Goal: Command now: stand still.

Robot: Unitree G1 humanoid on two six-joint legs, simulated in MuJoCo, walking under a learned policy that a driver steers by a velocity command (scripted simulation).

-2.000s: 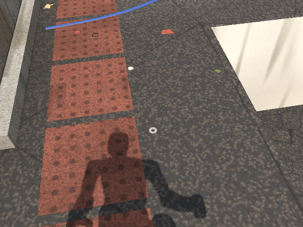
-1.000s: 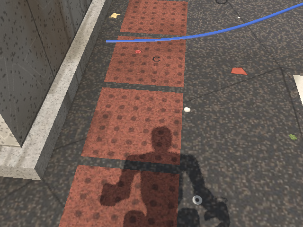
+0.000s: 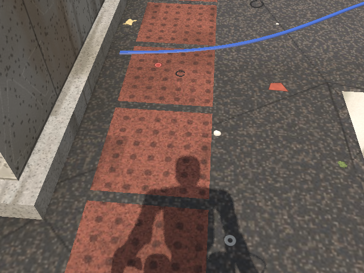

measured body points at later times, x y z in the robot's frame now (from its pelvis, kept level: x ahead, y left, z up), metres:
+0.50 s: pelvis +0.00 +0.00 +0.00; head +0.02 +0.00 +0.45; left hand +0.07 +0.25 -0.15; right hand -0.03 -0.23 -0.16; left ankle -0.07 +0.12 -0.73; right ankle +0.07 -0.10 -0.73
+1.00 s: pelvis +0.13 -0.03 +0.01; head +0.14 -0.04 +0.46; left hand +0.10 +0.21 -0.13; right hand +0.22 -0.30 -0.12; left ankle +0.14 +0.12 -0.65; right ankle +0.09 -0.11 -0.73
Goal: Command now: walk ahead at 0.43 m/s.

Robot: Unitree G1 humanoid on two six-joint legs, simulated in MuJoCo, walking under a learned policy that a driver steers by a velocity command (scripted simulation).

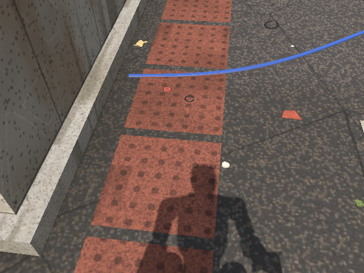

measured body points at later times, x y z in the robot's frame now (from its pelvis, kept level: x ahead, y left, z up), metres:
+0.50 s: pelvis +0.28 +0.08 +0.00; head +0.30 +0.09 +0.44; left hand +0.36 +0.35 -0.14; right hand +0.34 -0.18 -0.13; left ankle +0.32 +0.16 -0.75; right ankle +0.27 -0.08 -0.66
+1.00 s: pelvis +0.57 +0.01 -0.01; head +0.60 +0.00 +0.44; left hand +0.68 +0.28 -0.13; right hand +0.61 -0.26 -0.15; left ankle +0.47 +0.16 -0.65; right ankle +0.63 -0.07 -0.75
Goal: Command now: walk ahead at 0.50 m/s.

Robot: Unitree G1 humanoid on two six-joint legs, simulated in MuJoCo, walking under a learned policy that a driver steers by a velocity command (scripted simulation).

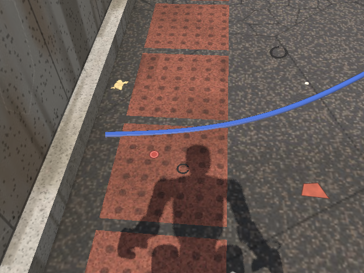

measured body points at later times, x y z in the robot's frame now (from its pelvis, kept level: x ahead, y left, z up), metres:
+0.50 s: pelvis +0.29 +0.06 -0.01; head +0.33 +0.07 +0.44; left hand +0.29 +0.33 -0.16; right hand +0.45 -0.20 -0.12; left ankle +0.38 +0.15 -0.74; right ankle +0.12 -0.08 -0.65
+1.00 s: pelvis +0.57 +0.01 -0.02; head +0.60 +0.00 +0.43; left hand +0.81 +0.21 -0.12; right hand +0.52 -0.27 -0.16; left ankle +0.39 +0.15 -0.72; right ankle +0.67 -0.09 -0.74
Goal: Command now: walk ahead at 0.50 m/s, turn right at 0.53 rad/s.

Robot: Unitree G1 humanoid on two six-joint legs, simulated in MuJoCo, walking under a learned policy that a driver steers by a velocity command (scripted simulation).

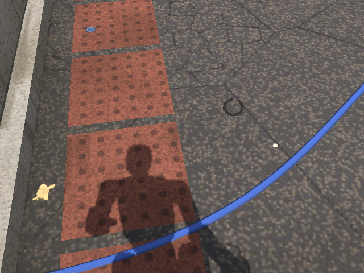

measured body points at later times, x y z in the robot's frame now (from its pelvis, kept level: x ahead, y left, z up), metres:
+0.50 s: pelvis +0.30 +0.01 +0.01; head +0.33 +0.00 +0.46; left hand +0.40 +0.29 -0.11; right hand +0.45 -0.29 -0.07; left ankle +0.44 +0.09 -0.72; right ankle +0.12 -0.08 -0.70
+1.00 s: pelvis +0.43 -0.04 +0.03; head +0.46 -0.06 +0.47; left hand +0.68 +0.16 -0.06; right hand +0.43 -0.34 -0.11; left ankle +0.43 +0.09 -0.65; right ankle +0.45 -0.16 -0.71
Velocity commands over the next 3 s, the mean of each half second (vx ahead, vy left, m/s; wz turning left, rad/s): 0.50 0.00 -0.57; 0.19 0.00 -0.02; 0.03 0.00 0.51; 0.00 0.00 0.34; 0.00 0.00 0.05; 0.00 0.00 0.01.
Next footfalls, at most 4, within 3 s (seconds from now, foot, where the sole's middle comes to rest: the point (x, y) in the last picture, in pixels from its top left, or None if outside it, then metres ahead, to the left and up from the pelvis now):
0.46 left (165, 266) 0.48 0.08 -0.75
0.86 right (237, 262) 0.48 -0.17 -0.75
1.26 left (163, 258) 0.51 0.09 -0.75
1.78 right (225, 248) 0.54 -0.13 -0.75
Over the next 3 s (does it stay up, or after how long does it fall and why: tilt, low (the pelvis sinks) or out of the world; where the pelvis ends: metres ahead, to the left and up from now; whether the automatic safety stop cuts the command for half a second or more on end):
stays up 0.46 0.01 0.02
